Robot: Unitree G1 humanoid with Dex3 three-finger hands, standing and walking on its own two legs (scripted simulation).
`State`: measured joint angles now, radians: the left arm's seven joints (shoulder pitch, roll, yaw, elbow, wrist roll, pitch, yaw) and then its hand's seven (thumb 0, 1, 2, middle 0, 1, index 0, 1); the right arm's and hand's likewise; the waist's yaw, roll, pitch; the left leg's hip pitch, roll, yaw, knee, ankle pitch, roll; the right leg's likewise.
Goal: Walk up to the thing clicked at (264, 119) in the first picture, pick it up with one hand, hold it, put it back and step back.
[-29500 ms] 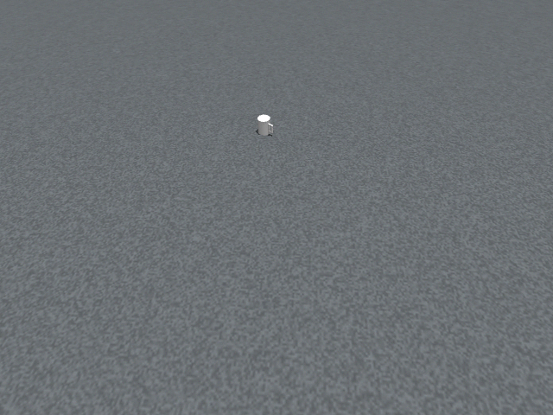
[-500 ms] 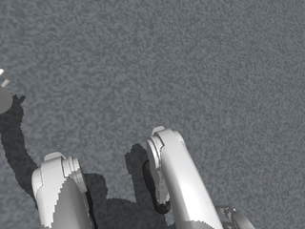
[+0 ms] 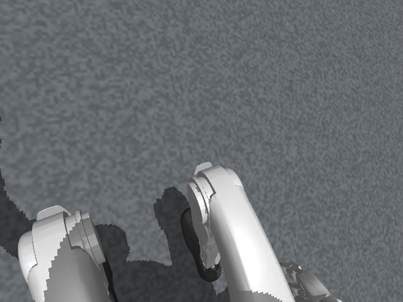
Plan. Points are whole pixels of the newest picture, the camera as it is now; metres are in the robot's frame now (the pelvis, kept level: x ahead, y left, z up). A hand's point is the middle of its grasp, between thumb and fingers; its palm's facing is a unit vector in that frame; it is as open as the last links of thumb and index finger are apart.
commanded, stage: lower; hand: left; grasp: from above
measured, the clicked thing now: out of the picture +0.50 +0.33 -0.23
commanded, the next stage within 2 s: rest in 0.06 s
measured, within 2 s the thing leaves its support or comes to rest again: rests again in 0.50 s
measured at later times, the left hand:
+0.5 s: hand out of the picture +0.48 +0.33 -0.23, palm faces -0.46 -0.12 -0.88, open 10.3 cm
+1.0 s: hand out of the picture +0.48 +0.34 -0.24, palm faces -0.45 -0.12 -0.89, open 10.3 cm
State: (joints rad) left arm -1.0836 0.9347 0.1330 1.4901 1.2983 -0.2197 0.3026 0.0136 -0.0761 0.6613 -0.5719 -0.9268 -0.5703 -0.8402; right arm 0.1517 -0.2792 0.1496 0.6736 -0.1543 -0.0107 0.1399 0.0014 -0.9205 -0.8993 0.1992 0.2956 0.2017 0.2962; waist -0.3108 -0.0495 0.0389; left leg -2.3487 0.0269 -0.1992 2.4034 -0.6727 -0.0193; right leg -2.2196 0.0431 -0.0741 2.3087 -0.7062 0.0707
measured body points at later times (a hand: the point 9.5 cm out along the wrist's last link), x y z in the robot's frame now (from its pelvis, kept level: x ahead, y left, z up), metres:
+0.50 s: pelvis +0.00 +0.00 -0.02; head +0.29 +0.10 +0.31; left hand +0.50 +0.34 -0.18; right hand +0.05 -0.27 -0.09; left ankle +0.07 +0.13 -0.30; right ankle +0.10 -0.13 -0.30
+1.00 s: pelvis +0.00 +0.01 -0.02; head +0.27 +0.12 +0.31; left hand +0.50 +0.34 -0.19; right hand +0.04 -0.26 -0.09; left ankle +0.07 +0.13 -0.30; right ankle +0.10 -0.13 -0.30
